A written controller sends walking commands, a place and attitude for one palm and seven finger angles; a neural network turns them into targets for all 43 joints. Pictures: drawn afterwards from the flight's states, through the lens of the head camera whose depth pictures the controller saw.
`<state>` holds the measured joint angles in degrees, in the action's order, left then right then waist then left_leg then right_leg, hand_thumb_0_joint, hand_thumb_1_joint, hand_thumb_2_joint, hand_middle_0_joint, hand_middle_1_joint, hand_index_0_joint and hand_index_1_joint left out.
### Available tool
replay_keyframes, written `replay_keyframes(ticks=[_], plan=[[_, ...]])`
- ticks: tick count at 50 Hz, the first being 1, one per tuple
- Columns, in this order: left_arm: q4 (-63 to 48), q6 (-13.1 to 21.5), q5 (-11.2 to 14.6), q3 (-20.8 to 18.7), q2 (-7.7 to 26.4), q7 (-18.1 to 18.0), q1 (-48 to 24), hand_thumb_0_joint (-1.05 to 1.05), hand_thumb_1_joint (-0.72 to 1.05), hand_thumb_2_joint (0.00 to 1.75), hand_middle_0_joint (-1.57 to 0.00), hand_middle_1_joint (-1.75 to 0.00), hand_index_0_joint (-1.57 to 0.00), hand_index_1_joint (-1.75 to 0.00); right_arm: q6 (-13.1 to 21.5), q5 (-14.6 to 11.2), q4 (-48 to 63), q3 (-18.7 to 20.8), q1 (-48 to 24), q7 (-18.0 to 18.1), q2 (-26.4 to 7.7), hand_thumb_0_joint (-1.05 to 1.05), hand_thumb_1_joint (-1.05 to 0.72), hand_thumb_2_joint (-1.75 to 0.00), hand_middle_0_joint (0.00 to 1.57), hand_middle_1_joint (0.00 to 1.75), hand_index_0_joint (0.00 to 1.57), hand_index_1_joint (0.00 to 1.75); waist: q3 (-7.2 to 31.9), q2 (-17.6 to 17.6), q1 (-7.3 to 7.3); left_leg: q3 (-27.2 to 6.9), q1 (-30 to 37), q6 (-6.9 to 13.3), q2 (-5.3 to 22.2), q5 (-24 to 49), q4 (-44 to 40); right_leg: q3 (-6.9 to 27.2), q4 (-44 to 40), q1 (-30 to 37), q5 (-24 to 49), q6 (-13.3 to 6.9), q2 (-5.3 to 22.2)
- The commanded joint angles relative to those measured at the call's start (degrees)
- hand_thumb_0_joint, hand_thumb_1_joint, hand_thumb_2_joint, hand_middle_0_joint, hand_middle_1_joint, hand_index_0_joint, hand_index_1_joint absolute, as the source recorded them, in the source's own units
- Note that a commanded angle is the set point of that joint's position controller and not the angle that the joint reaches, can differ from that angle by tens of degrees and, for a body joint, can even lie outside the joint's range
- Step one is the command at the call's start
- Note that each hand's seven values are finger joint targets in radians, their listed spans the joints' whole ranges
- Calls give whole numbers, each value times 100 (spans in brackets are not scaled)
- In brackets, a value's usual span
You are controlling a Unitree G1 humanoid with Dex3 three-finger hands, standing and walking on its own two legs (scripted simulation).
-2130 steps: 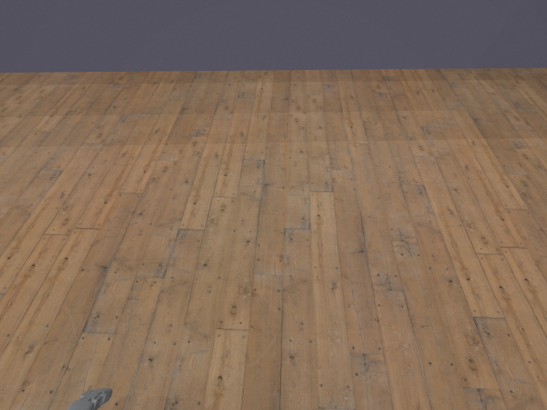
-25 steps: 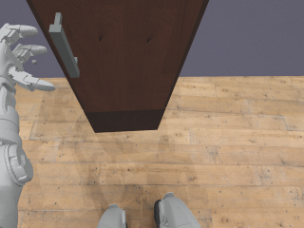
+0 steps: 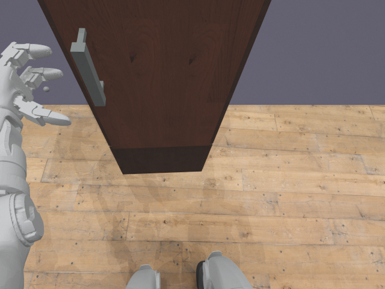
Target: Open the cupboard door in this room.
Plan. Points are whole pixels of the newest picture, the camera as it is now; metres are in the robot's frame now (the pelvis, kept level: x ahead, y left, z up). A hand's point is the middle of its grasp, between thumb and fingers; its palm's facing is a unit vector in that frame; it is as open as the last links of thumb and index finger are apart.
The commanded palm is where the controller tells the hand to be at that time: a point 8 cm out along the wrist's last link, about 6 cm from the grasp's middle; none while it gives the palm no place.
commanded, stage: move the hooked fingers beside the handle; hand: left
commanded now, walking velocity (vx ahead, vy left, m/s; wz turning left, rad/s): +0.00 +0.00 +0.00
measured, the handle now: (92, 70) +0.54 +0.18 +0.07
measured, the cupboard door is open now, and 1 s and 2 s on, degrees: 1 1 0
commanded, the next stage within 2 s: slide the fingers in behind the handle in 0.24 s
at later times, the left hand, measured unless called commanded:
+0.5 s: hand (56, 87) +0.49 +0.23 +0.08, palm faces -0.02 -1.00 -0.01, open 14.0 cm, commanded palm +0.47 +0.27 +0.07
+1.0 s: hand (78, 88) +0.49 +0.20 +0.08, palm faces -0.01 -1.00 -0.01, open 14.0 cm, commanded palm +0.47 +0.24 +0.07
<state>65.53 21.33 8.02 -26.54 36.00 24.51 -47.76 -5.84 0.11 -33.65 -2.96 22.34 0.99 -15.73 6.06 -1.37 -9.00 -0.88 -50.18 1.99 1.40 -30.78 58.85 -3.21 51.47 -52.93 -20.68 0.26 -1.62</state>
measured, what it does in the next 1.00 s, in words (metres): stands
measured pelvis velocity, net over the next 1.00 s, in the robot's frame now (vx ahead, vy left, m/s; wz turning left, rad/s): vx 0.00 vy -0.01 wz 0.00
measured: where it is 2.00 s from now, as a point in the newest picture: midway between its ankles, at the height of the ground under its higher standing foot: outside the picture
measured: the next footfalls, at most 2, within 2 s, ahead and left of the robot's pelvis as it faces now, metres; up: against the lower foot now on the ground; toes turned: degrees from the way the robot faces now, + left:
none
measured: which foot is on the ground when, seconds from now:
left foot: down 0.00-1.00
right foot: down 0.00-1.00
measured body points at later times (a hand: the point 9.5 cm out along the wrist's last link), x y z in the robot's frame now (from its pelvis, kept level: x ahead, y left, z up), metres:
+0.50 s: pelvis -0.01 +0.00 +0.00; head +0.13 +0.03 +0.43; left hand +0.48 +0.29 +0.08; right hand +0.00 -0.27 -0.11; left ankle -0.04 +0.09 -0.67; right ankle +0.03 -0.13 -0.67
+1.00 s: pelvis +0.00 -0.01 +0.00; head +0.12 +0.01 +0.43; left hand +0.48 +0.25 +0.08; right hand +0.02 -0.27 -0.11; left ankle -0.04 +0.09 -0.67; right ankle +0.03 -0.13 -0.67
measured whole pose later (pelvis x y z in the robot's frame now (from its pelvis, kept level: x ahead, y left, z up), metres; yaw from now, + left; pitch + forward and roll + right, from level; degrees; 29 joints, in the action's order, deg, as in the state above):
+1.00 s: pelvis +0.00 -0.01 +0.00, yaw +0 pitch +21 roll -3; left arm 64.1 22.4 7.0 -22.5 28.5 17.6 -47.7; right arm -4.7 0.5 -34.2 -2.2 22.3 0.0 -15.2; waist 6.9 -1.9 -8.9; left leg -0.6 -49.2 1.6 1.1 -30.4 58.3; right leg -2.9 52.1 -52.6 -20.9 -0.1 -1.4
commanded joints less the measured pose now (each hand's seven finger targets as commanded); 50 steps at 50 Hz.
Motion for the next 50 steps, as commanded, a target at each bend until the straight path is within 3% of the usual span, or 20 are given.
replay_keyframes(ticks=[1, 2, 3, 6, 8, 9, 10, 11, 12, 17, 21, 27, 30, 32, 36, 38, 39, 42, 46, 50], plan=[[-1175, 320, 133, -64, 1396, 26, -2276, 0, -50, 30, -30, -120, -30, -120, 91, 36, 211, 410, 977, 122, -1100, 0, -90, -90, 20, 30, 20, 30, 2596, -966, -83, -266, 1676, -200, 26, 3508, -634, 67, -192, 1417, 1930, -162, -127], [-1150, 340, 144, -262, 1611, -6, -2232, 0, -50, 30, -30, -120, -30, -120, 90, 41, 223, 417, 980, 124, -1118, 0, -90, -90, 20, 30, 20, 30, 2634, -804, -45, -256, 1558, -188, 21, 3460, -611, 90, -173, 1549, 2004, -160, -131], [-1203, 360, 149, -220, 1573, -10, -2264, 0, -50, 30, -30, -120, -30, -120, 90, 34, 242, 408, 967, 127, -1104, 0, -90, -90, 20, 30, 20, 30, 2700, -741, -64, -238, 1477, -169, 8, 3409, -606, 105, -155, 1648, 2071, -154, -125], [-1240, 434, 109, -363, 1805, -62, -2373, 0, -50, 30, -30, -120, -30, -120, 112, 40, 258, 389, 908, 123, -1098, 0, -90, -90, 20, 30, 20, 30, 2679, -852, -14, -217, 1322, -162, -10, 3210, -604, 135, -116, 1726, 2044, -171, -112], [-1117, 419, 63, -261, 1700, -71, -2335, 0, -50, 30, -30, -120, -30, -120, 119, 27, 275, 375, 892, 123, -1083, 0, -90, -90, 20, 30, 20, 30, 2523, -824, -48, -188, 1204, -131, -26, 3006, -612, 147, -145, 1670, 1922, -161, -112], [-1077, 408, 8, -281, 1808, -75, -2390, 0, -50, 30, -30, -120, -30, -120, 118, 28, 265, 370, 886, 135, -1097, 0, -90, -90, 20, 30, 20, 30, 2458, -756, -65, -192, 1136, -120, -20, 2899, -615, 151, -146, 1670, 1855, -156, -109], [-1173, 433, 15, -172, 1703, -61, -2545, 0, -50, 30, -30, -120, -30, -120, 127, 29, 274, 362, 891, 140, -1092, 0, -90, -90, 20, 30, 20, 30, 2490, -936, -102, -222, 1260, -133, -22, 2976, -614, 135, -128, 1561, 1824, -177, -114], [-1258, 444, 6, -265, 1836, -69, -2624, 0, -50, 30, -30, -120, -30, -120, 129, 32, 254, 376, 898, 142, -1103, 0, -90, -90, 20, 30, 20, 30, 2639, -995, -73, -236, 1370, -153, -9, 3048, -605, 142, -127, 1585, 1844, -165, -113], [-1219, 429, -16, -170, 1731, -51, -2534, 0, -50, 30, -30, -120, -30, -120, 131, 28, 262, 368, 898, 139, -1096, 0, -90, -90, 20, 30, 20, 30, 2688, -1152, -59, -247, 1505, -181, -10, 3166, -604, 121, -124, 1496, 1817, -174, -112], [-1207, 377, 109, -84, 1531, -4, -2610, 0, -50, 30, -30, -120, -30, -120, 154, 28, 203, 378, 943, 148, -1108, 0, -90, -90, 20, 30, 20, 30, 2822, -944, -135, -302, 1632, -198, 24, 3334, -580, 80, -138, 1457, 1862, -152, -128], [-965, 251, 101, 98, 1238, -48, -2475, 0, -50, 30, -30, -120, -30, -120, 160, 19, 197, 378, 950, 130, -1100, 0, -90, -90, 20, 30, 20, 30, 2503, -801, -155, -300, 1438, -170, 10, 3001, -670, 50, -197, 1353, 1645, -153, -121], [-1262, 367, 2, 12, 1295, -337, -2674, 0, -50, 30, -30, -120, -30, -120, 174, 58, 193, 398, 1003, 92, -1061, 0, -90, -90, 20, 30, 20, 30, 2673, -944, -116, -305, 1548, -205, 7, 3114, -643, 61, -144, 1332, 1684, -164, -114], [-1343, 453, -10, -142, 1389, -461, -2503, 0, -50, 30, -30, -120, -30, -120, 178, 74, 244, 406, 1014, 71, -1065, 0, -90, -90, 20, 30, 20, 30, 2788, -821, -49, -268, 1482, -178, 1, 3164, -621, 89, -115, 1512, 1818, -177, -122], [-1381, 476, -53, -18, 1246, -512, -2554, 0, -50, 30, -30, -120, -30, -120, 184, 67, 231, 406, 1006, 46, -1030, 0, -90, -90, 20, 30, 20, 30, 2812, -982, -49, -264, 1565, -207, -3, 3219, -639, 93, -126, 1498, 1833, -164, -111], [-1516, 502, -64, 119, 1044, -539, -2371, 0, -50, 30, -30, -120, -30, -120, 168, 54, 234, 436, 1014, 28, -1020, 0, -90, -90, 20, 30, 20, 30, 2911, -851, -45, -258, 1697, -197, 14, 3454, -645, 97, -150, 1610, 2001, -154, -130], [-1454, 456, -13, 303, 755, -524, -2452, 0, -50, 30, -30, -120, -30, -120, 172, 52, 194, 442, 996, 21, -1002, 0, -90, -90, 20, 30, 20, 30, 2747, -866, -116, -239, 1688, -191, 10, 3286, -663, 80, -196, 1500, 1898, -143, -129], [-1443, 440, 14, 281, 770, -523, -2503, 0, -50, 30, -30, -120, -30, -120, 178, 46, 165, 451, 993, 26, -1014, 0, -90, -90, 20, 30, 20, 30, 2700, -773, -132, -253, 1653, -187, 11, 3182, -686, 70, -212, 1517, 1846, -146, -129], [-1450, 457, 44, 198, 812, -582, -2475, 0, -50, 30, -30, -120, -30, -120, 188, 49, 171, 450, 974, 43, -1008, 0, -90, -90, 20, 30, 20, 30, 2719, -679, -98, -231, 1552, -163, -17, 3085, -710, 90, -210, 1666, 1902, -149, -117], [-1374, 482, 18, 301, 555, -704, -2230, 0, -50, 30, -30, -120, -30, -120, 208, 62, 188, 448, 950, 3, -949, 0, -90, -90, 20, 30, 20, 30, 2643, -808, -25, -216, 1603, -201, -19, 3332, -703, 81, -181, 1611, 1995, -161, -107], [-1143, 458, -68, 192, 716, -852, -2327, 0, -50, 30, -30, -120, -30, -120, 203, 57, 231, 433, 927, 3, -966, 0, -90, -90, 20, 30, 20, 30, 2289, -357, -69, -147, 1002, -100, -76, 2676, -736, 145, -191, 1821, 1882, -158, -84]])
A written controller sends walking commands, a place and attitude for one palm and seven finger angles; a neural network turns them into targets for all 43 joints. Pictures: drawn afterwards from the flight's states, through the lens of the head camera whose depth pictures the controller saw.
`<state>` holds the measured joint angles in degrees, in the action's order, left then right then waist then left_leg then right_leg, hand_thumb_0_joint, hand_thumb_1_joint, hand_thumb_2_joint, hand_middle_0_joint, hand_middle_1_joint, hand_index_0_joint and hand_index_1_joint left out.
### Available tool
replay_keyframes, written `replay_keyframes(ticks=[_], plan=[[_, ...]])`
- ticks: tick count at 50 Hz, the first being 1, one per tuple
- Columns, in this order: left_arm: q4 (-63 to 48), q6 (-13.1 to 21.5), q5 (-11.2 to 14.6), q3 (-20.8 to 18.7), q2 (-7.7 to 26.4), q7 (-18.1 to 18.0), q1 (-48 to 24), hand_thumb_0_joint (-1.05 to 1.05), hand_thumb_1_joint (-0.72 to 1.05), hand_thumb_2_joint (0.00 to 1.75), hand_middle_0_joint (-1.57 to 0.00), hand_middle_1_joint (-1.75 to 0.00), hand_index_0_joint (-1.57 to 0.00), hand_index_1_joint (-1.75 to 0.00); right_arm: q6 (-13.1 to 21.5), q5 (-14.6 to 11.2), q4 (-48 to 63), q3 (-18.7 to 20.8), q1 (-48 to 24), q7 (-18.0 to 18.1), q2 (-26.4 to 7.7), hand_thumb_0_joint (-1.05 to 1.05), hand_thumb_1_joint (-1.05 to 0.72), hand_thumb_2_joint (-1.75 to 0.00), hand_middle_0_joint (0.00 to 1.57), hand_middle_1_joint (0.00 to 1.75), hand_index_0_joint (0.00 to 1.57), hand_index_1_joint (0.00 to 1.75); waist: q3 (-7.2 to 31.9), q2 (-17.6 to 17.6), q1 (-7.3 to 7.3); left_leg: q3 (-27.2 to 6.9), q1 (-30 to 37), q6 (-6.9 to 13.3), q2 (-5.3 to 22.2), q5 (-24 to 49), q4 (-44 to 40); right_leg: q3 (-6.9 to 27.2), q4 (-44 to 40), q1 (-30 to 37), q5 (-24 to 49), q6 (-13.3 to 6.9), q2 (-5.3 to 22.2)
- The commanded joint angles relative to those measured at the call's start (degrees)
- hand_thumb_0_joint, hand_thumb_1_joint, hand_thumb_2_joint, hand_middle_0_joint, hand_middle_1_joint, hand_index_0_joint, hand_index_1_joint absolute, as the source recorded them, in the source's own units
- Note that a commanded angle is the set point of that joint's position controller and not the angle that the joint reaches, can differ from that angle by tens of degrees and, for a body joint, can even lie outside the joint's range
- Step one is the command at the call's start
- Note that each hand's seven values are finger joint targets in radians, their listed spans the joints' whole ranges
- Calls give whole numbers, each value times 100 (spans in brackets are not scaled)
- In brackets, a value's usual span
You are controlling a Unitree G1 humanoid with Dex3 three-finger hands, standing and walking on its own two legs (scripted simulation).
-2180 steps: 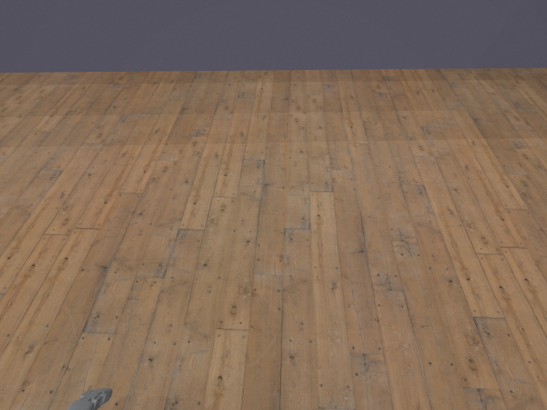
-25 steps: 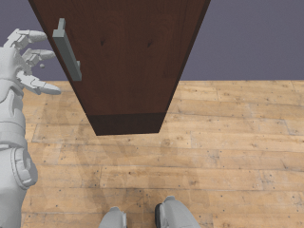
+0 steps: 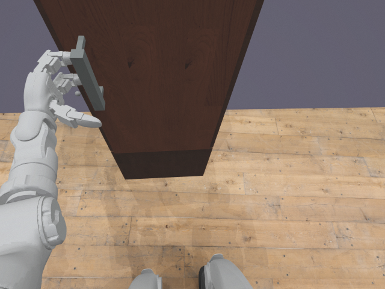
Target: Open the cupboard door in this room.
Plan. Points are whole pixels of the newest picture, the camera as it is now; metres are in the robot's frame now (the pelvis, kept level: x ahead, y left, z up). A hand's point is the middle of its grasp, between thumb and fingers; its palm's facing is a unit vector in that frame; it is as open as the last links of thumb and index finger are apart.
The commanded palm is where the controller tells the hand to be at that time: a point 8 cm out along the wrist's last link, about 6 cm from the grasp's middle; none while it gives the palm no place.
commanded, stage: slide the fingers in behind the handle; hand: left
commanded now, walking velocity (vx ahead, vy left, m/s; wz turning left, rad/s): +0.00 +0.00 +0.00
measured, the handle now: (91, 76) +0.54 +0.18 +0.07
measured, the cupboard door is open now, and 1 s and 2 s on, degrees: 1 0 1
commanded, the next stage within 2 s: close the thumb around the handle in 0.94 s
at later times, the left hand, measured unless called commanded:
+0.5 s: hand (90, 94) +0.49 +0.18 +0.07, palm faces -0.01 -1.00 -0.02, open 14.0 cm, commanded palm +0.47 +0.22 +0.07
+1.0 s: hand (96, 92) +0.50 +0.17 +0.07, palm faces +0.01 -1.00 -0.02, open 13.8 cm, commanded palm +0.48 +0.21 +0.07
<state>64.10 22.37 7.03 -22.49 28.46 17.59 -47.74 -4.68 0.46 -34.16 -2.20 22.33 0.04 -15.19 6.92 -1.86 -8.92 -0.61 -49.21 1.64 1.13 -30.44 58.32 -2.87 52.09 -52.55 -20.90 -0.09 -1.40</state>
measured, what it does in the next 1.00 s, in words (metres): stands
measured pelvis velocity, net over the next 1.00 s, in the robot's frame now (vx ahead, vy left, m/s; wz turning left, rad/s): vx -0.01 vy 0.00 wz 0.01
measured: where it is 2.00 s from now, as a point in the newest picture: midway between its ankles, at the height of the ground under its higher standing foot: outside the picture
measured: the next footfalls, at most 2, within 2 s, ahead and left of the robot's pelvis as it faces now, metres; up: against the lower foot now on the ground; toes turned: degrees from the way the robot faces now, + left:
none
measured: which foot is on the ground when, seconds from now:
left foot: down 0.00-1.00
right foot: down 0.00-1.00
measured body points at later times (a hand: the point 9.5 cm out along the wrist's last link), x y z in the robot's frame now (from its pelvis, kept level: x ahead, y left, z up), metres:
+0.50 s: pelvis -0.01 +0.00 +0.00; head +0.12 +0.01 +0.43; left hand +0.49 +0.23 +0.07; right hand +0.01 -0.27 -0.12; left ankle -0.03 +0.09 -0.68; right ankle +0.03 -0.12 -0.68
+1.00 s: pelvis -0.01 +0.00 +0.00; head +0.12 +0.01 +0.43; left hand +0.49 +0.22 +0.07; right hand +0.00 -0.26 -0.12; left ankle -0.03 +0.09 -0.68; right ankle +0.03 -0.12 -0.68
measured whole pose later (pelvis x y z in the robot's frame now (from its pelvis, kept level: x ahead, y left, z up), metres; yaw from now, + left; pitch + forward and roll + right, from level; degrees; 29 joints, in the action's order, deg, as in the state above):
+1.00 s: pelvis -0.01 +0.00 +0.00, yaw +0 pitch +22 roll -3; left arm 66.5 24.0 5.3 -20.5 25.3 11.5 -51.2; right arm -3.1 1.1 -35.3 -2.0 22.8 -0.5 -14.9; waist 6.5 -2.1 -9.3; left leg -0.4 -51.2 1.5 0.7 -30.3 59.4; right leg -2.6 54.0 -55.0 -21.2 -0.2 -1.0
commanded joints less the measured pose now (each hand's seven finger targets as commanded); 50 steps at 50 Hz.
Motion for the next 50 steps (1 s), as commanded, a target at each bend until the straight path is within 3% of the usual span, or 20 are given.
replay_keyframes(ticks=[1, 7, 8, 9, 11, 15, 16, 18, 19, 22, 27, 29, 31, 33, 37, 40, 42, 44, 46, 50], plan=[[-1075, 378, -7, -262, 1559, -184, -2390, 0, -50, 30, -30, -120, -30, -120, 91, 18, 293, 364, 907, 105, -1015, 0, -90, -90, 20, 30, 20, 30, 2318, -413, -62, -165, 910, -71, -52, 2626, -680, 140, -232, 1815, 1922, -111, -91], [-1254, 565, -35, -81, 1363, -239, -2717, 0, -50, 30, -30, -120, -30, -120, 163, 36, 240, 369, 872, 95, -989, 0, -90, -90, 20, 30, 20, 30, 2617, -678, -106, -226, 1261, -128, -27, 2808, -585, 132, -155, 1598, 1875, -115, -89], [-1248, 550, 1, 41, 1168, -229, -2755, 0, -50, 30, -30, -120, -30, -120, 174, 34, 242, 372, 879, 85, -980, 0, -90, -90, 20, 30, 20, 30, 2627, -643, -169, -206, 1282, -109, -38, 2746, -578, 137, -190, 1573, 1846, -100, -97], [-1247, 552, 14, -83, 1317, -237, -2774, 0, -50, 30, -30, -120, -30, -120, 185, 34, 219, 382, 893, 93, -1005, 0, -90, -90, 20, 30, 20, 30, 2662, -557, -136, -224, 1238, -113, -31, 2720, -585, 129, -180, 1636, 1838, -104, -94], [-1252, 531, 26, 10, 1146, -236, -2674, 0, -50, 30, -30, -120, -30, -120, 197, 31, 220, 392, 911, 91, -989, 0, -90, -90, 20, 30, 20, 30, 2878, -669, -116, -228, 1415, -127, -37, 2923, -574, 119, -166, 1649, 1947, -110, -97], [-895, 393, 2, -116, 1286, -307, -2636, 0, -50, 30, -30, -120, -30, -120, 195, 30, 198, 358, 922, 106, -1004, 0, -90, -90, 20, 30, 20, 30, 2421, -342, -137, -173, 851, -57, -69, 2501, -599, 158, -209, 1768, 1864, -106, -86], [-1027, 402, -32, -131, 1346, -332, -2710, 0, -50, 30, -30, -120, -30, -120, 194, 33, 207, 361, 924, 99, -997, 0, -90, -90, 20, 30, 20, 30, 2569, -419, -132, -162, 879, -58, -71, 2499, -610, 176, -194, 1836, 1904, -91, -78], [-1127, 427, -70, -61, 1235, -333, -2565, 0, -50, 30, -30, -120, -30, -120, 209, 38, 233, 381, 928, 82, -969, 0, -90, -90, 20, 30, 20, 30, 2714, -571, -77, -125, 997, -68, -78, 2660, -586, 187, -183, 1870, 2042, -107, -70], [-1073, 420, -57, -24, 1154, -333, -2451, 0, -50, 30, -30, -120, -30, -120, 200, 39, 241, 374, 945, 70, -965, 0, -90, -90, 20, 30, 20, 30, 2654, -419, -79, -127, 955, -62, -75, 2678, -595, 179, -196, 1902, 2063, -105, -79], [-1064, 430, -17, 270, 797, -309, -2663, 0, -50, 30, -30, -120, -30, -120, 215, 37, 203, 387, 920, 59, -955, 0, -90, -90, 20, 30, 20, 30, 2491, -480, -201, -163, 1057, -80, -53, 2560, -601, 137, -218, 1620, 1852, -96, -89], [-1244, 514, 22, 81, 937, -468, -2875, 0, -50, 30, -30, -120, -30, -120, 257, 61, 175, 396, 951, 61, -965, 0, -90, -90, 20, 30, 20, 30, 2731, -637, -136, -208, 1248, -115, -61, 2690, -597, 115, -174, 1600, 1849, -119, -91], [-1061, 508, -45, 21, 1013, -555, -2797, 0, -50, 30, -30, -120, -30, -120, 261, 65, 166, 385, 941, 47, -966, 0, -90, -90, 20, 30, 20, 30, 2541, -444, -141, -189, 1029, -96, -63, 2498, -591, 123, -183, 1586, 1723, -103, -89], [-994, 531, -148, -187, 1343, -655, -2878, 0, -50, 30, -30, -120, -30, -120, 248, 76, 169, 369, 960, 62, -983, 0, -90, -90, 20, 30, 20, 30, 2478, -399, -131, -178, 815, -67, -79, 2414, -594, 163, -150, 1696, 1765, -98, -74], [-1073, 556, -247, -9, 1190, -695, -2897, 0, -50, 30, -30, -120, -30, -120, 250, 78, 208, 362, 937, 44, -959, 0, -90, -90, 20, 30, 20, 30, 2567, -610, -117, -177, 921, -80, -97, 2452, -603, 168, -128, 1648, 1748, -113, -63], [-989, 535, -196, 137, 936, -666, -2824, 0, -50, 30, -30, -120, -30, -120, 243, 84, 204, 383, 965, 26, -972, 0, -90, -90, 20, 30, 20, 30, 2619, -507, -171, -211, 1118, -110, -56, 2625, -584, 112, -140, 1522, 1746, -101, -84], [-1023, 521, -126, 68, 999, -622, -2908, 0, -50, 30, -30, -120, -30, -120, 239, 76, 207, 390, 998, 40, -993, 0, -90, -90, 20, 30, 20, 30, 2713, -472, -173, -220, 1149, -103, -63, 2655, -595, 108, -139, 1619, 1811, -122, -92], [-1040, 518, -108, 196, 830, -603, -2939, 0, -50, 30, -30, -120, -30, -120, 249, 70, 174, 391, 977, 35, -976, 0, -90, -90, 20, 30, 20, 30, 2688, -570, -191, -228, 1237, -124, -54, 2650, -603, 98, -159, 1493, 1750, -108, -88], [-972, 508, -97, 208, 776, -614, -2900, 0, -50, 30, -30, -120, -30, -120, 246, 75, 162, 398, 979, 37, -988, 0, -90, -90, 20, 30, 20, 30, 2568, -358, -214, -227, 1154, -107, -47, 2558, -597, 91, -178, 1453, 1678, -96, -94], [-1054, 549, -103, 24, 1014, -647, -2936, 0, -50, 30, -30, -120, -30, -120, 251, 87, 154, 403, 1011, 49, -1005, 0, -90, -90, 20, 30, 20, 30, 2691, -458, -169, -220, 1161, -105, -59, 2652, -584, 119, -167, 1546, 1795, -101, -84], [-993, 575, -167, 212, 846, -653, -3058, 0, -50, 30, -30, -120, -30, -120, 259, 97, 141, 390, 1004, 42, -973, 0, -90, -90, 20, 30, 20, 30, 2526, -445, -234, -226, 1095, -91, -68, 2578, -581, 114, -154, 1480, 1746, -114, -84]])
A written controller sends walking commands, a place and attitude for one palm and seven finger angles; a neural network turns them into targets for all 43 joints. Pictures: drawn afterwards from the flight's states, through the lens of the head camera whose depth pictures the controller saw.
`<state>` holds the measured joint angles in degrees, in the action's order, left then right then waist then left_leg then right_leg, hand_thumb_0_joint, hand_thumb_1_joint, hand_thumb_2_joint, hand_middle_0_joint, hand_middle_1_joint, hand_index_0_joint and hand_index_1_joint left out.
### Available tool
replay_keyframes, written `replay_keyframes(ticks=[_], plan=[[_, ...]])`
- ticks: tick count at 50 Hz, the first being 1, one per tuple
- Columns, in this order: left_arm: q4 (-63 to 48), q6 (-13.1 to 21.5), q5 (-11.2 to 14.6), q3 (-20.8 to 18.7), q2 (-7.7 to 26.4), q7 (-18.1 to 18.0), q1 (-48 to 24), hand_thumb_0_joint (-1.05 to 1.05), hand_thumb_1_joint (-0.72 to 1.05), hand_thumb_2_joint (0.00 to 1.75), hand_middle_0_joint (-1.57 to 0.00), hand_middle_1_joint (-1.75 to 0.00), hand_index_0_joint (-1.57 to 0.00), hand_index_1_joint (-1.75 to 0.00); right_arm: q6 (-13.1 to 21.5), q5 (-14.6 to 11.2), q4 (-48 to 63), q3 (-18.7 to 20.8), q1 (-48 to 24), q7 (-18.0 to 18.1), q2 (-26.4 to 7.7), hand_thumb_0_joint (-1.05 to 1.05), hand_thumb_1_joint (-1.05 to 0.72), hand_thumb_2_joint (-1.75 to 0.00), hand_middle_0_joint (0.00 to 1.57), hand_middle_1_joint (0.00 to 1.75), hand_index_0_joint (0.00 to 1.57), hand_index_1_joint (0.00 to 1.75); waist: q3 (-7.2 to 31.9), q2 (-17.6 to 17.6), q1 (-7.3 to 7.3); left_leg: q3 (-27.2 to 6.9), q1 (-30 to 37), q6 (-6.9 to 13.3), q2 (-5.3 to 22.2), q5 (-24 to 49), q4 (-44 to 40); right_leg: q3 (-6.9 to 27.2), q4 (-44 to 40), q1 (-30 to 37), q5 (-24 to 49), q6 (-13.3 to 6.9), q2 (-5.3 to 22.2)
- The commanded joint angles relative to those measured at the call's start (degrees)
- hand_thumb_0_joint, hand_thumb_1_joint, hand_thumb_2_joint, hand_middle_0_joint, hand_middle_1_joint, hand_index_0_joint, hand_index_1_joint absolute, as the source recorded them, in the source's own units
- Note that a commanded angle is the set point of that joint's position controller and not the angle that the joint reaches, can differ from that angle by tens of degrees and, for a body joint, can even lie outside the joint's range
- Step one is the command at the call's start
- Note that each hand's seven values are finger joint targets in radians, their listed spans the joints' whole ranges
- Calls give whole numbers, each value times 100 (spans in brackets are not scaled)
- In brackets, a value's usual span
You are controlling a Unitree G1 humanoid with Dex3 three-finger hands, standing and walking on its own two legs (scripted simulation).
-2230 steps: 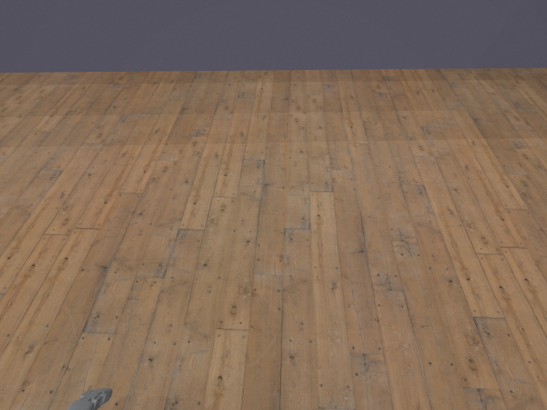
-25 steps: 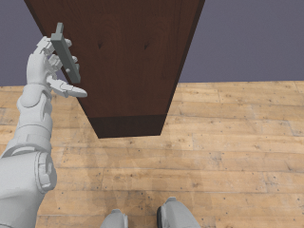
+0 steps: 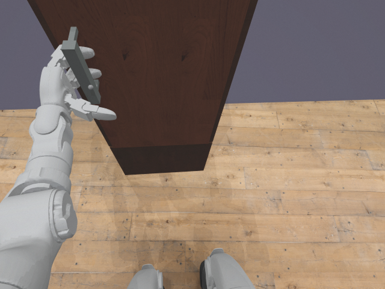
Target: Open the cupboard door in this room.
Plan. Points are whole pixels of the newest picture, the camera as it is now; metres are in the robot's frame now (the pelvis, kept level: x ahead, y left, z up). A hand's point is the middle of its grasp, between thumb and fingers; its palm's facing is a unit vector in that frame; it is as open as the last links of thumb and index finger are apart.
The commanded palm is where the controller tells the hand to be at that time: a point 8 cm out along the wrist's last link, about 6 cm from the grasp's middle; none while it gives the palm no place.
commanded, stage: close the thumb around the handle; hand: left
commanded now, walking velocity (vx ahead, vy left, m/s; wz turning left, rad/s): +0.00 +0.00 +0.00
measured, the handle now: (85, 68) +0.55 +0.18 +0.07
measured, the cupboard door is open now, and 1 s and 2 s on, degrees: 0 1 45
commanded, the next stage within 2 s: pull the door open along its arc in 0.74 s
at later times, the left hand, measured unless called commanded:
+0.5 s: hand (93, 87) +0.50 +0.16 +0.08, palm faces +0.00 -1.00 -0.02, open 8.4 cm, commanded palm +0.47 +0.21 +0.07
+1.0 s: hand (93, 91) +0.49 +0.16 +0.08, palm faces +0.01 -1.00 -0.02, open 5.8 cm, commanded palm +0.45 +0.21 +0.07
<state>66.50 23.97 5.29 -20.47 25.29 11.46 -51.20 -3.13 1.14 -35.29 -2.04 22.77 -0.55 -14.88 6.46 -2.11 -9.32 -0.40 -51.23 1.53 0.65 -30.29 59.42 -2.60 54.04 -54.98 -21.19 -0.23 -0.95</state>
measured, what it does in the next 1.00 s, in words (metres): stands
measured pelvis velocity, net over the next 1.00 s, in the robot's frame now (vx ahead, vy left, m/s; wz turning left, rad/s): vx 0.00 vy -0.01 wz -0.01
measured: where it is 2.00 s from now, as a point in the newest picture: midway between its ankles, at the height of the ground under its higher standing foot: outside the picture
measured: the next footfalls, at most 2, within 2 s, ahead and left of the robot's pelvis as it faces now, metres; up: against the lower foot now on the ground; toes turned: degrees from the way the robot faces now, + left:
none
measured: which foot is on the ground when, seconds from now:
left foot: down 0.00-1.00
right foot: down 0.00-1.00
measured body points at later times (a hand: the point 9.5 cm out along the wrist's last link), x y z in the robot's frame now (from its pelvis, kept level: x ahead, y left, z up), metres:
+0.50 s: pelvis +0.00 +0.00 +0.00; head +0.12 +0.01 +0.44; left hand +0.50 +0.22 +0.08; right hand +0.02 -0.26 -0.11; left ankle -0.03 +0.10 -0.67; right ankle +0.04 -0.12 -0.67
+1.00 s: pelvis +0.00 -0.01 +0.00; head +0.12 +0.00 +0.44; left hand +0.49 +0.21 +0.08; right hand +0.01 -0.27 -0.11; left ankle -0.03 +0.10 -0.67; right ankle +0.04 -0.12 -0.67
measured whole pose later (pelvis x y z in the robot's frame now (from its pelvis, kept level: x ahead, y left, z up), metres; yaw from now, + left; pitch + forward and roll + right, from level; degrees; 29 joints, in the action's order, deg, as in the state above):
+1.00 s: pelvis +0.00 -0.01 +0.00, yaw +0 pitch +21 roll -2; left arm 62.8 24.2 6.2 -20.3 23.7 11.1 -47.1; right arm -3.2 0.7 -34.8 -1.3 22.3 -0.6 -15.2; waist 6.8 -2.0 -8.6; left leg 0.3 -49.3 1.2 0.9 -29.8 58.1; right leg -1.9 53.5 -53.7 -20.8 -0.6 -1.4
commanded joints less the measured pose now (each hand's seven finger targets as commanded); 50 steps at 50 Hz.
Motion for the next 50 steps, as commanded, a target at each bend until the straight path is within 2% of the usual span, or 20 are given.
replay_keyframes(ticks=[1, 2, 4, 6, 7, 11, 14, 18, 22, 25, 27, 31, 32, 34, 36, 37, 40, 42, 49, 50], plan=[[-1260, 418, 11, 43, 1116, -48, -2750, 0, -50, 30, -30, -120, -30, -120, 104, 25, 238, 380, 954, 94, -1003, 0, -90, -90, 20, 30, 20, 30, 2620, -494, -212, -246, 1353, -90, -21, 2532, -689, 85, -363, 1666, 1732, -84, -125], [-1263, 427, -3, -77, 1266, -63, -2676, 0, -50, 30, -30, -120, -30, -120, 103, 27, 236, 380, 962, 94, -1014, 0, -90, -90, 20, 30, 20, 30, 2660, -538, -133, -257, 1346, -104, -22, 2564, -698, 82, -344, 1719, 1733, -99, -121], [-1225, 401, 2, -52, 1253, -56, -2668, 0, -39, 35, -31, -121, -31, -121, 100, 24, 243, 372, 954, 97, -1014, 0, -90, -90, 20, 30, 20, 30, 2649, -423, -170, -239, 1263, -82, -27, 2522, -690, 100, -357, 1791, 1775, -89, -121], [-1314, 415, 4, -32, 1272, -35, -2798, 0, -28, 40, -32, -122, -32, -122, 99, 24, 239, 374, 946, 102, -1013, 0, -90, -90, 20, 30, 20, 30, 2721, -571, -201, -240, 1347, -91, -26, 2597, -675, 107, -350, 1756, 1825, -85, -114], [-1202, 392, -2, -106, 1299, -27, -2580, 0, -22, 42, -32, -123, -32, -123, 95, 22, 246, 380, 961, 99, -1014, 0, -90, -90, 20, 30, 20, 30, 2744, -574, -119, -233, 1352, -99, -33, 2624, -676, 95, -339, 1782, 1820, -100, -121], [-1450, 419, 44, -6, 1193, 2, -2678, 0, 0, 52, -34, -125, -34, -125, 90, 21, 252, 395, 944, 97, -1006, 0, -90, -90, 20, 30, 20, 30, 2917, -619, -153, -247, 1553, -112, -7, 2841, -653, 84, -330, 1783, 1963, -94, -126], [-1520, 408, 111, 53, 1038, 8, -2460, 0, 17, 59, -35, -127, -35, -127, 82, 12, 292, 395, 911, 69, -996, 0, -90, -90, 20, 30, 20, 30, 2857, -615, -103, -225, 1569, -121, -12, 2888, -698, 80, -371, 1859, 2006, -98, -141], [-1335, 347, 106, -122, 1186, -41, -2237, 0, 40, 68, -36, -130, -36, -130, 50, -2, 294, 402, 925, 77, -998, 0, -90, -90, 20, 30, 20, 30, 2623, -303, -68, -191, 1287, -93, -17, 2755, -748, 82, -387, 2012, 2058, -87, -134], [-1516, 402, 42, -230, 1294, -101, -2018, 0, 62, 78, -38, -132, -38, -132, 46, -5, 389, 402, 889, 66, -963, 0, -90, -90, 20, 30, 20, 30, 2758, -401, 69, -130, 1267, -84, -47, 2794, -770, 131, -371, 2216, 2185, -100, -121], [-1563, 463, 47, 13, 998, -102, -2138, 0, 79, 85, -39, -134, -39, -134, 60, -1, 386, 405, 869, 49, -938, 0, -90, -90, 20, 30, 20, 30, 2580, -394, -29, -147, 1333, -77, -32, 2783, -774, 112, -381, 2062, 2113, -104, -139], [-1561, 481, 68, 1, 1026, -79, -2138, 0, 90, 90, -40, -135, -40, -135, 58, -14, 358, 421, 855, 55, -959, 0, -90, -90, 20, 30, 20, 30, 2642, -300, -43, -145, 1367, -87, -26, 2736, -768, 123, -406, 2069, 2080, -85, -135], [-1519, 478, 99, 2, 1047, -59, -2385, 0, 90, 90, -40, -135, -40, -135, 89, -19, 311, 405, 842, 89, -961, 0, -90, -90, 20, 30, 20, 30, 2624, -364, -89, -133, 1263, -69, -54, 2511, -788, 151, -417, 2089, 1985, -79, -114], [-1433, 474, 92, -208, 1270, -72, -2279, 0, 90, 90, -40, -135, -40, -135, 96, -11, 288, 409, 866, 97, -979, 0, -90, -90, 20, 30, 20, 30, 2669, -327, -14, -134, 1226, -71, -53, 2531, -772, 163, -406, 2154, 2015, -87, -111], [-1455, 487, 79, -199, 1262, -48, -2133, 0, 90, 90, -40, -135, -40, -135, 99, -10, 316, 412, 855, 103, -974, 0, -90, -90, 20, 30, 20, 30, 2761, -276, 19, -129, 1227, -71, -58, 2579, -768, 165, -391, 2225, 2067, -87, -108], [-1423, 485, 92, -21, 1066, -29, -2315, 0, 90, 90, -40, -135, -40, -135, 116, -10, 287, 391, 818, 97, -951, 0, -90, -90, 20, 30, 20, 30, 2637, -437, -66, -133, 1251, -79, -53, 2518, -756, 152, -393, 2044, 1983, -81, -103], [-1378, 488, 48, -103, 1219, -41, -2314, 0, 90, 90, -40, -135, -40, -135, 113, -7, 274, 390, 828, 102, -971, 0, -90, -90, 20, 30, 20, 30, 2557, -294, -37, -143, 1134, -68, -55, 2435, -758, 166, -391, 2082, 1938, -83, -104], [-1509, 518, 15, -21, 1158, -56, -2412, 0, 90, 90, -40, -135, -40, -135, 122, 5, 322, 399, 824, 109, -971, 0, -90, -90, 20, 30, 20, 30, 2701, -457, -65, -165, 1300, -70, -53, 2539, -756, 155, -359, 2019, 1950, -99, -109], [-1359, 495, 29, -28, 1136, -50, -2334, 0, 90, 90, -40, -135, -40, -135, 121, -2, 282, 393, 825, 100, -971, 0, -90, -90, 20, 30, 20, 30, 2634, -358, -61, -166, 1230, -76, -50, 2489, -737, 151, -380, 1997, 1908, -82, -108], [-1679, 417, 201, -34, 942, 54, -1339, 0, 90, 90, -40, -135, -40, -135, 107, -55, 496, 415, 696, 71, -953, 0, -90, -90, 20, 30, 20, 30, 2720, -145, 193, -22, 1113, -46, -85, 2424, -878, 178, -467, 2521, 2110, -97, -114], [-1894, 432, 230, -68, 965, 60, -1205, 0, 90, 90, -40, -135, -40, -135, 109, -54, 549, 422, 691, 71, -954, 0, -90, -90, 20, 30, 20, 30, 2857, -254, 250, -34, 1206, -55, -87, 2594, -908, 166, -436, 2623, 2225, -121, -116]])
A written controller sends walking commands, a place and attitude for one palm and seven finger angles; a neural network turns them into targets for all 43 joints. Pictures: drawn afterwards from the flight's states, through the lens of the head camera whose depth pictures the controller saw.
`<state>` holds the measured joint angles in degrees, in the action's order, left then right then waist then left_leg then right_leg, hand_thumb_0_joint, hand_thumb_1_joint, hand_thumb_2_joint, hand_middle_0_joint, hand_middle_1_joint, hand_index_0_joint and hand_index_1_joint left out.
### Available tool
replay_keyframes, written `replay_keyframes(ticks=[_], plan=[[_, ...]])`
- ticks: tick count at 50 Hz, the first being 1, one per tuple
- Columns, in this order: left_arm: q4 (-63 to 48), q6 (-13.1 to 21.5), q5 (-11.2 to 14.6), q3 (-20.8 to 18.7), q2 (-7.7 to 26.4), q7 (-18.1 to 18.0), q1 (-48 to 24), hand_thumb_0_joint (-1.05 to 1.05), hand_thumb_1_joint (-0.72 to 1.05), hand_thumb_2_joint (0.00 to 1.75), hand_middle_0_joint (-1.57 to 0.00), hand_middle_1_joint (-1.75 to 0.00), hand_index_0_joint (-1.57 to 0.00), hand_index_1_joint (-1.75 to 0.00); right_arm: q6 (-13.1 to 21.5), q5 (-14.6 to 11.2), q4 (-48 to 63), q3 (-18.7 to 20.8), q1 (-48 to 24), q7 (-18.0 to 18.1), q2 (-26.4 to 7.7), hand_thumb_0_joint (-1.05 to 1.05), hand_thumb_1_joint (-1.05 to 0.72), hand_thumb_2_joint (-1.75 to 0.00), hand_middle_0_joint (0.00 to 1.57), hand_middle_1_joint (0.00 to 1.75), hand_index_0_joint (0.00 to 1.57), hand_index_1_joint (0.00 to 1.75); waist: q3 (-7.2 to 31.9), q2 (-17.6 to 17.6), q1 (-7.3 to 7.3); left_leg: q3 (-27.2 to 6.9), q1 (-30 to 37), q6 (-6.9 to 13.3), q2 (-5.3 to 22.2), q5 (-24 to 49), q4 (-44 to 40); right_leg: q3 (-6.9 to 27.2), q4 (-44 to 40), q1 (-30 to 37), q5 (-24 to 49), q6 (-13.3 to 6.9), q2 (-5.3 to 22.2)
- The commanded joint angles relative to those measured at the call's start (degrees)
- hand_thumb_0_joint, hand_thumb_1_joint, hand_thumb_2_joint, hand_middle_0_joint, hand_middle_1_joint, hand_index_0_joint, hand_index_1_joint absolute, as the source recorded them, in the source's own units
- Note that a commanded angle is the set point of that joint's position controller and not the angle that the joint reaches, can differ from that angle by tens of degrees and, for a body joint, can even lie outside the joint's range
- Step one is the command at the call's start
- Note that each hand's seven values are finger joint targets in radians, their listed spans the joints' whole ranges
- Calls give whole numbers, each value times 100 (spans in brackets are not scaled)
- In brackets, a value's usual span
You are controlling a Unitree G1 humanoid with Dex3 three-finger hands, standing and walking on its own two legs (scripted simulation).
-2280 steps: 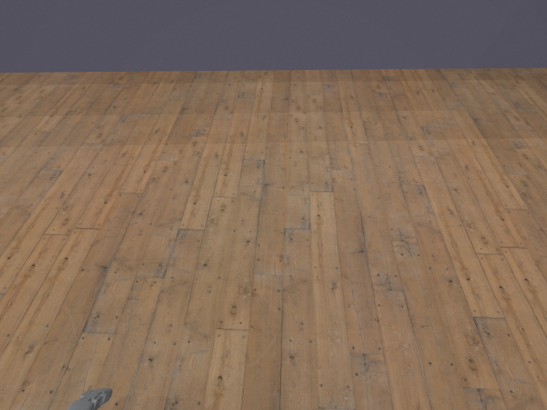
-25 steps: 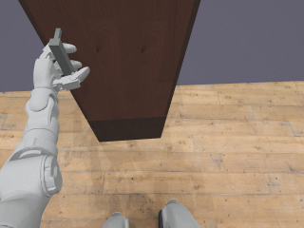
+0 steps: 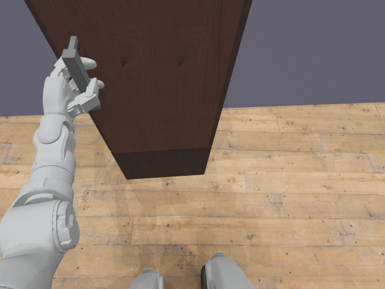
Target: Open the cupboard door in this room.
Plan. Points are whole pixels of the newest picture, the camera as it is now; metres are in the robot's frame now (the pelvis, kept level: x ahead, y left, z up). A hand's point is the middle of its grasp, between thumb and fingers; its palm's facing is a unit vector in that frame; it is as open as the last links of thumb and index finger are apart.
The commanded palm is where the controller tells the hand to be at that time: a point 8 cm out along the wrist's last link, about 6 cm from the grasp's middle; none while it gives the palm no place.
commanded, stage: pull the door open along its arc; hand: left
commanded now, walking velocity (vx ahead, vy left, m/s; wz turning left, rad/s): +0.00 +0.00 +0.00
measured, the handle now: (85, 76) +0.55 +0.19 +0.07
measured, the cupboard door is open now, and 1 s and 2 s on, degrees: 1 45 42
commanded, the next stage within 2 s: open thumb and fingers to let go in 0.86 s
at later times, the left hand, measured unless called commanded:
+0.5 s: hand (120, 150) +0.36 +0.11 +0.08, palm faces +0.28 -0.95 +0.10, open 6.2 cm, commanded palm +0.31 +0.14 +0.07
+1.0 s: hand (164, 184) +0.30 +0.03 +0.08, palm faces +0.34 -0.94 -0.07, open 6.1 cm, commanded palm +0.25 +0.07 +0.07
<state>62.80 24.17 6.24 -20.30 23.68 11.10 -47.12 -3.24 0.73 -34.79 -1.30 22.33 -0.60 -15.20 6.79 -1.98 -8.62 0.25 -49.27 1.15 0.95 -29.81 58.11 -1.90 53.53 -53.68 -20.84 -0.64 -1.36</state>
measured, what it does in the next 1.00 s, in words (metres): stands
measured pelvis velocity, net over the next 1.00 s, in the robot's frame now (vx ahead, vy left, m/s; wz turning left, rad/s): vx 0.02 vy -0.04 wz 0.07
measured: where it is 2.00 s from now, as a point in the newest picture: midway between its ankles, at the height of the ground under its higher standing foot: outside the picture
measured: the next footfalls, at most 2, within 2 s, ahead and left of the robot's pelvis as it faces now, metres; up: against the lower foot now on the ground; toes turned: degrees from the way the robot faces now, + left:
none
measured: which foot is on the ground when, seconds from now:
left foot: down 0.00-1.00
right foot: down 0.00-1.00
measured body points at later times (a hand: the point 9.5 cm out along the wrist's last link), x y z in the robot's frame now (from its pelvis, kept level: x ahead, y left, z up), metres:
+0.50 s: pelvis +0.02 +0.00 +0.02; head +0.08 +0.00 +0.46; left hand +0.34 +0.16 +0.08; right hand +0.17 -0.22 -0.09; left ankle -0.03 +0.10 -0.67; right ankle +0.04 -0.12 -0.67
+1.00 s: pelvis +0.02 -0.04 +0.02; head +0.05 -0.06 +0.47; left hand +0.27 +0.08 +0.08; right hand +0.23 -0.24 -0.08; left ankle -0.03 +0.10 -0.67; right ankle +0.04 -0.12 -0.67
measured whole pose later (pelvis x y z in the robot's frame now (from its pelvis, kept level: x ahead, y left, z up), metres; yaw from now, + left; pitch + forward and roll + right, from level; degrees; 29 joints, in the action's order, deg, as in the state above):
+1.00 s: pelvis +0.02 -0.04 +0.02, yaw +4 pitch +10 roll +0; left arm 2.0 7.7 -5.3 17.0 -3.7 -31.9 10.0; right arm -2.2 3.3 -30.6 -1.1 9.1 -1.3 -10.3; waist 8.1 -2.9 -1.0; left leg -3.5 -31.4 -2.4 0.8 -29.5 51.1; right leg -5.4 51.2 -36.6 -24.5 -4.0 -0.9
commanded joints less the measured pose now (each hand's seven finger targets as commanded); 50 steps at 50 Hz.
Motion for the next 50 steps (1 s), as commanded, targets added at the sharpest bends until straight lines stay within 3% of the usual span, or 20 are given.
replay_keyframes(ticks=[1, 3, 4, 8, 10, 13, 14, 15, 17, 20, 22, 25, 27, 30, 33, 39, 42, 47, 48, 50], plan=[[-1661, 401, 155, -100, 1130, 104, -1416, 0, 90, 90, -40, -135, -40, -135, 113, -31, 533, 354, 708, 64, -909, 0, -90, -90, 20, 30, 20, 30, 2916, -318, 245, -71, 1064, -23, -115, 2617, -792, 112, -402, 2580, 2284, -78, -74], [-2000, 359, 211, -16, 961, 105, -936, 0, 90, 90, -40, -135, -40, -135, 99, -63, 611, 379, 639, 49, -877, 0, -90, -90, 20, 30, 20, 30, 2907, -301, 317, -39, 1192, -32, -94, 2868, -839, 94, -432, 2651, 2460, -80, -75], [-2057, 312, 254, 11, 863, 101, -632, 0, 90, 90, -40, -135, -40, -135, 93, -75, 666, 373, 616, 33, -862, 0, -90, -90, 20, 30, 20, 30, 2764, -103, 368, -24, 1085, -24, -96, 2829, -901, 74, -464, 2770, 2492, -80, -80], [-2747, 206, 381, 326, 336, 55, 435, 0, 90, 90, -40, -135, -40, -135, 107, -144, 857, 403, 384, -15, -801, 0, -90, -90, 20, 30, 20, 30, 2379, 64, 473, 67, 1014, -11, -98, 2731, -1094, 60, -599, 2972, 2554, -77, -58], [-3381, 210, 404, 486, 133, -12, 922, 0, 90, 90, -40, -135, -40, -135, 144, -158, 963, 427, 291, -39, -767, 0, -90, -90, 20, 30, 20, 30, 2482, -54, 563, 65, 1225, -19, -86, 2986, -1138, 46, -595, 3048, 2628, -95, -48], [-4015, 150, 463, 814, -388, -142, 1778, 0, 90, 90, -40, -135, -40, -135, 206, -186, 1053, 438, 104, -74, -679, 0, -90, -90, 20, 30, 20, 30, 2218, 30, 617, 71, 1418, -67, -51, 3132, -1237, -36, -665, 2984, 2617, -78, -35], [-4316, 104, 815, 204, -643, -938, 1720, 0, 90, 90, -40, -135, -40, -135, 264, -159, 1065, 431, -145, -82, -528, 0, -90, -90, 20, 30, 20, 30, 2024, 132, 952, 66, 1256, -165, -79, 2934, -1306, -151, -743, 2913, 2368, -77, -69], [-4437, 77, 614, 694, -1033, -1363, 2000, 0, 90, 90, -40, -135, -40, -135, 324, -120, 1069, 403, -214, -110, -524, 0, -90, -90, 20, 30, 20, 30, 1858, 74, 831, 38, 1340, -187, -74, 2777, -1329, -195, -735, 2777, 2113, -70, -67], [-4758, 26, 416, 1044, -1512, -1888, 2336, 0, 90, 90, -40, -135, -40, -135, 397, -62, 1047, 405, -306, -164, -466, 0, -90, -90, 20, 30, 20, 30, 1734, 62, 769, 19, 1444, -230, -72, 2754, -1319, -256, -717, 2657, 2011, -77, -29], [-5422, 26, -2, 1460, -1953, -2675, 2860, 0, 90, 90, -40, -135, -40, -135, 444, 77, 1103, 435, -427, -218, -388, 0, -90, -90, 20, 30, 20, 30, 1962, 311, 832, 6, 1632, -240, -37, 3188, -1244, -251, -652, 2845, 2297, -99, 9], [-5786, -47, -327, 1976, -2489, -3161, 3158, 0, 90, 90, -40, -135, -40, -135, 455, 135, 1122, 433, -573, -268, -288, 0, -90, -90, 20, 30, 20, 30, 1955, 162, 839, 6, 1750, -280, -25, 3369, -1217, -248, -605, 2823, 2372, -113, 46], [-6033, -244, -841, 2511, -2949, -3878, 3353, 0, 90, 90, -40, -135, -40, -135, 436, 234, 1145, 430, -781, -274, -233, 0, -90, -90, 20, 30, 20, 30, 1707, 389, 786, -67, 1671, -269, -29, 2984, -1246, -281, -638, 2734, 2056, -132, 58], [-6169, -465, -1207, 2834, -3254, -4338, 3548, 0, 90, 90, -40, -135, -40, -135, 423, 301, 1159, 414, -970, -280, -166, 0, -90, -90, 20, 30, 20, 30, 1690, 359, 806, -52, 1641, -238, -39, 2774, -1223, -282, -602, 2678, 1930, -145, 79], [-6300, -751, -1617, 3425, -3638, -4528, 3786, 0, 90, 90, -40, -135, -40, -135, 382, 350, 1172, 389, -1140, -209, -95, 0, -90, -90, 20, 30, 20, 30, 1605, 575, 705, -69, 1656, -186, -45, 2518, -1200, -262, -684, 2709, 1846, -175, 94], [-6692, -950, -1533, 3882, -4014, -4494, 4171, 0, 90, 90, -40, -135, -40, -135, 351, 288, 1251, 345, -1416, -155, -2, 0, -90, -90, 20, 30, 20, 30, 1610, 495, 730, -53, 1776, -146, -99, 2334, -1224, -250, -790, 2922, 1854, -191, 106], [-7441, -1260, -1222, 4236, -4208, -4300, 5570, 0, 90, 90, -40, -135, -40, -135, 363, 176, 1384, 218, -1758, -150, 98, 0, -90, -90, 20, 30, 20, 30, 1395, 524, 822, -74, 1798, -132, -167, 2181, -1262, -198, -938, 3296, 2067, -180, 151], [-7726, -1386, -1190, 4053, -3978, -4266, 6149, 0, 90, 90, -40, -135, -40, -135, 339, 172, 1434, 180, -1827, -157, 122, 0, -90, -90, 20, 30, 20, 30, 1255, 432, 914, -75, 1770, -156, -192, 2156, -1266, -168, -960, 3392, 2233, -180, 177], [-7205, -1429, -1230, 3599, -3731, -4531, 5085, 0, 90, 90, -40, -135, -40, -135, 362, 256, 1283, 134, -1957, -24, 121, 0, -90, -90, 20, 30, 20, 30, 814, 712, 817, -134, 1440, -163, -295, 1448, -1107, 109, -1233, 2947, 1351, -73, 283], [-7105, -1376, -1272, 3427, -3535, -4614, 4468, 0, 90, 90, -40, -135, -40, -135, 380, 284, 1194, 122, -1945, 25, 105, 0, -90, -90, 20, 30, 20, 30, 780, 721, 736, -143, 1374, -142, -313, 1332, -1035, 199, -1268, 2777, 1127, -43, 317], [-7000, -1318, -1328, 3385, -3518, -4635, 4512, 0, 76, 84, -39, -134, -39, -134, 431, 311, 1175, 154, -1891, 56, 130, 0, -90, -90, 20, 30, 20, 30, 966, 731, 813, -133, 1342, -142, -343, 1301, -986, 362, -1335, 2886, 1089, -16, 375]])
